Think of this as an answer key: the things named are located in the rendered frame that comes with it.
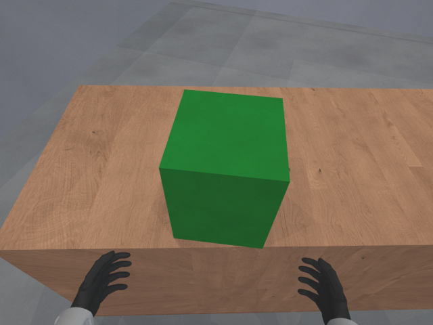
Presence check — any robot left hand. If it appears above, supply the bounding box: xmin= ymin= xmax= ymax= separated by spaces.
xmin=71 ymin=251 xmax=132 ymax=317

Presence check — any pedestal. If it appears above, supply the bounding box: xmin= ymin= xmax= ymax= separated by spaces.
xmin=0 ymin=85 xmax=433 ymax=316

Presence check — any robot left forearm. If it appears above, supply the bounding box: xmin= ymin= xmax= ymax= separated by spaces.
xmin=54 ymin=307 xmax=94 ymax=325

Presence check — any robot right hand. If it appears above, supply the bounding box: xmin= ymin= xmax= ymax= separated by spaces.
xmin=298 ymin=257 xmax=351 ymax=325

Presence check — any carton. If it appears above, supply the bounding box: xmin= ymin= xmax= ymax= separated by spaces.
xmin=159 ymin=89 xmax=290 ymax=248

